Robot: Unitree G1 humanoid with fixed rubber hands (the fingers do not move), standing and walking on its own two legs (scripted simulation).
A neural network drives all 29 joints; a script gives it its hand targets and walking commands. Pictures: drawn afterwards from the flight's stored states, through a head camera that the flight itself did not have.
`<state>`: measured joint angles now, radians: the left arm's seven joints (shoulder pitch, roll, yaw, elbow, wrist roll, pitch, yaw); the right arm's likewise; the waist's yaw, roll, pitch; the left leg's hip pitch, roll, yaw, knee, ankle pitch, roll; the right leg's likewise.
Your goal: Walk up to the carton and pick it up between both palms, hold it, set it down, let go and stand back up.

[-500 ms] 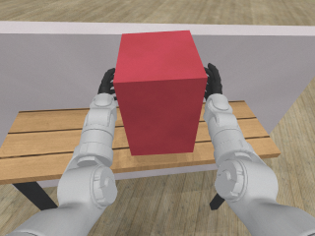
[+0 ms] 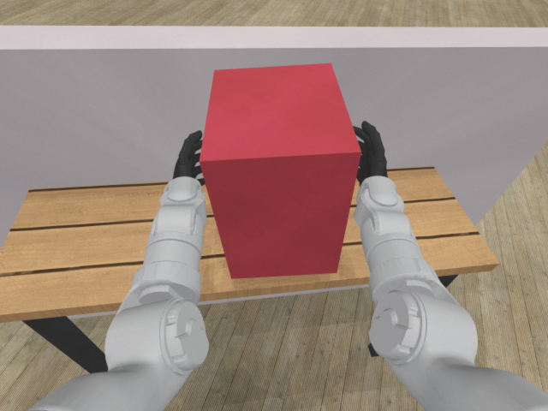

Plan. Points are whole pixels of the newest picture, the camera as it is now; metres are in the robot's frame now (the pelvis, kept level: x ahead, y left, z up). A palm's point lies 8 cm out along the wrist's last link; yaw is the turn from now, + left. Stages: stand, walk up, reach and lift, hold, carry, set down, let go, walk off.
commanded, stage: set down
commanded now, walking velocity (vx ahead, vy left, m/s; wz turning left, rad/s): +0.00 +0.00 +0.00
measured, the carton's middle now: (278, 176) +0.46 -0.02 +0.09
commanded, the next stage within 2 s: none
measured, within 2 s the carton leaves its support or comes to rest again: rests again in 0.92 s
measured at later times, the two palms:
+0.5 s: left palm (192, 190) +0.41 +0.12 +0.10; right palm (371, 184) +0.41 -0.16 +0.12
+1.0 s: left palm (194, 197) +0.41 +0.12 +0.08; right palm (369, 194) +0.40 -0.16 +0.10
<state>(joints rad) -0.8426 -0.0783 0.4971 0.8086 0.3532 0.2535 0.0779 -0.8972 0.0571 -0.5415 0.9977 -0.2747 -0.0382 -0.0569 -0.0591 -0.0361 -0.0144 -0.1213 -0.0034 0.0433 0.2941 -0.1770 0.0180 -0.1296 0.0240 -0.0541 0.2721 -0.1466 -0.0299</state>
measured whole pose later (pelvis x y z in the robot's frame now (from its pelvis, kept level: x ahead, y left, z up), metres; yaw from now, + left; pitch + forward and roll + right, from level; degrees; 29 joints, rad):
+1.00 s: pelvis +0.00 +0.00 +0.00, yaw -1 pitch +3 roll +0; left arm -0.80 -0.13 0.56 0.83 0.40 0.12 0.08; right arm -0.83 0.10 -0.65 0.93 -0.41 -0.11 -0.01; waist -0.03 -0.02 -0.01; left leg -0.18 0.00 0.08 0.30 -0.18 0.02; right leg -0.20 0.02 -0.07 0.29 -0.14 -0.03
